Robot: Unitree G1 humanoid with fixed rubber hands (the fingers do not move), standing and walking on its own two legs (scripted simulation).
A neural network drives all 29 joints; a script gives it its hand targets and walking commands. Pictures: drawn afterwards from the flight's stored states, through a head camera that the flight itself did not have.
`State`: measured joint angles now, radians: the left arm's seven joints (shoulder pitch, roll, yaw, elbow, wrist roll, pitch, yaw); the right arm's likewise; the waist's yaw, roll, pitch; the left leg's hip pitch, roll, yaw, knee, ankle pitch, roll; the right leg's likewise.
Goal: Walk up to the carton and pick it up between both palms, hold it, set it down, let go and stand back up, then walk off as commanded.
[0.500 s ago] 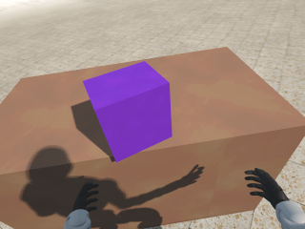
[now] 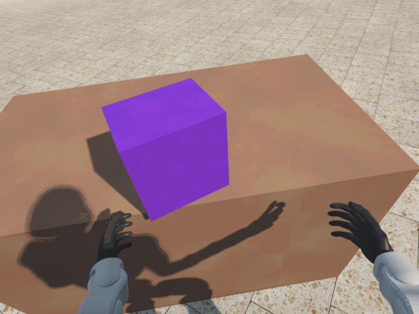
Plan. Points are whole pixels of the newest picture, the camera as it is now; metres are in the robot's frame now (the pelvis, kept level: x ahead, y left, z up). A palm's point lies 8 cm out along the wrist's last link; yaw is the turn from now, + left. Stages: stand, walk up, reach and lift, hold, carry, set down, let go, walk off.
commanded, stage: reach and lift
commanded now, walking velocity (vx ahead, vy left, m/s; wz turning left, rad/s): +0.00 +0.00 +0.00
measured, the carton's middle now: (171, 149) +0.45 +0.13 +0.08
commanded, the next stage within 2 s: none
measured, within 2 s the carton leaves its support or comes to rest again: neither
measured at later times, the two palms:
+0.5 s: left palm (104, 235) +0.24 +0.22 +0.08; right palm (374, 224) +0.27 -0.25 +0.06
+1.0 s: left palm (102, 210) +0.27 +0.22 +0.11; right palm (353, 173) +0.34 -0.23 +0.11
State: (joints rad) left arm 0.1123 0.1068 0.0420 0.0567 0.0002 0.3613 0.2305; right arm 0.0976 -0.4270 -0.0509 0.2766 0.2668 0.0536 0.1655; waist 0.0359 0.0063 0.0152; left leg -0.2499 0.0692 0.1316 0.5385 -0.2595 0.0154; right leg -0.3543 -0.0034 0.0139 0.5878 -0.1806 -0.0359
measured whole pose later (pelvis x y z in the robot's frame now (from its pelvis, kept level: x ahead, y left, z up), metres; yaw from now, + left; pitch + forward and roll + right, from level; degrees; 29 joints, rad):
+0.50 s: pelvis +0.01 +0.02 +0.00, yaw +0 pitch -1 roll +1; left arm 0.15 -0.02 0.04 -0.28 0.00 0.47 0.33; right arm 0.10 -0.56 -0.05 0.22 0.44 0.02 0.23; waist 0.04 -0.01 0.03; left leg -0.27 0.07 0.13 0.52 -0.23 -0.01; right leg -0.35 0.00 0.02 0.52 -0.16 -0.02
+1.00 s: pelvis +0.01 +0.02 +0.00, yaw +0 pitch +0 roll +1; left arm -0.03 0.02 0.04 -0.41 -0.04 0.81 0.38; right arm -0.20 -0.55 -0.05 0.20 0.48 0.29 0.15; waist 0.04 -0.01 0.01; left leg -0.28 0.07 0.13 0.52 -0.23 -0.01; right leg -0.35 0.00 0.02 0.50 -0.15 -0.01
